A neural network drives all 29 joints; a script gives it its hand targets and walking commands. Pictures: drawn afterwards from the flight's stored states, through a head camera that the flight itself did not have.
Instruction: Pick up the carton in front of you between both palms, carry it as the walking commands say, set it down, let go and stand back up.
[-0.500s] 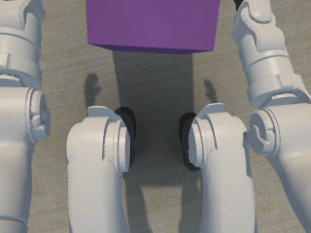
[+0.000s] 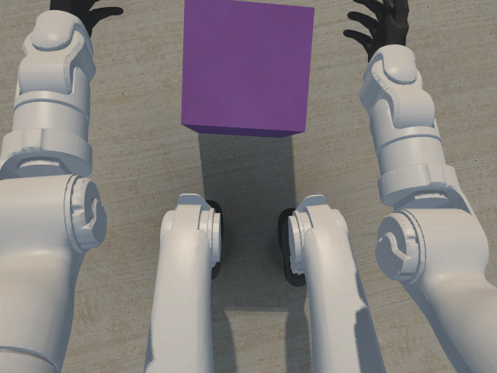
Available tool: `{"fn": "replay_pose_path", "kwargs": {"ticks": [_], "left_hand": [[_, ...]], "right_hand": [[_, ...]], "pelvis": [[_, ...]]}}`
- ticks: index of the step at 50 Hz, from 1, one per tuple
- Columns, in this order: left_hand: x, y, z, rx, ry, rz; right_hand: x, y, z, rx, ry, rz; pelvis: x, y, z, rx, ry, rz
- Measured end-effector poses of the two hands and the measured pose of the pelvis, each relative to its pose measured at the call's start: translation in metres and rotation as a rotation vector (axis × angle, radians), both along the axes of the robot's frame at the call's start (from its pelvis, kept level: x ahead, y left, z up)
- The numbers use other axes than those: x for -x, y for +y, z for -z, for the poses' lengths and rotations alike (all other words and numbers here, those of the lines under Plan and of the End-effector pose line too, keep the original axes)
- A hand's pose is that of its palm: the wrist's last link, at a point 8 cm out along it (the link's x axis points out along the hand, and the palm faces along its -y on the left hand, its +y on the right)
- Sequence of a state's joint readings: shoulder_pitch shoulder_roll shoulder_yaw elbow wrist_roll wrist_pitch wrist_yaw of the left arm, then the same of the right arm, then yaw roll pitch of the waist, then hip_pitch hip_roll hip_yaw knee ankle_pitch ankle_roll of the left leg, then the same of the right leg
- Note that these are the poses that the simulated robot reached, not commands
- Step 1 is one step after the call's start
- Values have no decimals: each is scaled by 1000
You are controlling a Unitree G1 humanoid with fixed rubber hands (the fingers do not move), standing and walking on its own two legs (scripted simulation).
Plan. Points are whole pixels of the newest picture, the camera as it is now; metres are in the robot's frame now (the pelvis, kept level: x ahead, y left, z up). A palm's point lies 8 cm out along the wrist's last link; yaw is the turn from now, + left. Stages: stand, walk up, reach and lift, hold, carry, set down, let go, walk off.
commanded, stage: set down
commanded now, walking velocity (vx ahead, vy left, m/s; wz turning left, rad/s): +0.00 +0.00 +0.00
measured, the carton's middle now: (244, 83) +0.52 +0.04 -0.36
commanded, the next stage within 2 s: let go in 0.48 s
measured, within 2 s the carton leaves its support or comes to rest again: neither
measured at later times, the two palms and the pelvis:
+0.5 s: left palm out of the picture +0.53 +0.26 +0.04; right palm out of the picture +0.52 -0.14 +0.04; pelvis +0.02 +0.01 +0.14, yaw +2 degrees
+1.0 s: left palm out of the picture +0.40 +0.26 +0.15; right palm out of the picture +0.41 -0.19 +0.15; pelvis +0.09 +0.00 +0.25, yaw +5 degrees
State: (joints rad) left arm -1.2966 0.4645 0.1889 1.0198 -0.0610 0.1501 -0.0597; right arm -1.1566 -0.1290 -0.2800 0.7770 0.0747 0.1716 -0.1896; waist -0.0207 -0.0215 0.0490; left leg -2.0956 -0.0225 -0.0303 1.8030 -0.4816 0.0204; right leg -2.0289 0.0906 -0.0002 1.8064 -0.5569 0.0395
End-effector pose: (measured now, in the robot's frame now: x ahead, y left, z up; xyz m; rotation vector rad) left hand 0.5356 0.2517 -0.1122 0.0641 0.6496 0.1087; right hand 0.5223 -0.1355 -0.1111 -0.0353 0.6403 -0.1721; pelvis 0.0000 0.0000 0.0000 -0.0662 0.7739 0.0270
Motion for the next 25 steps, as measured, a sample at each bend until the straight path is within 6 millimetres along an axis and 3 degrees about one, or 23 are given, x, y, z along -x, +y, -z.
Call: {"fn": "replay_pose_path", "kwargs": {"ticks": [25], "left_hand": [[1, 8, -153, -1, 3, 22]], "right_hand": [[6, -4, -152, 7, -1, -3]], "pelvis": [[-24, 10, -139, -1, 3, -28]]}}
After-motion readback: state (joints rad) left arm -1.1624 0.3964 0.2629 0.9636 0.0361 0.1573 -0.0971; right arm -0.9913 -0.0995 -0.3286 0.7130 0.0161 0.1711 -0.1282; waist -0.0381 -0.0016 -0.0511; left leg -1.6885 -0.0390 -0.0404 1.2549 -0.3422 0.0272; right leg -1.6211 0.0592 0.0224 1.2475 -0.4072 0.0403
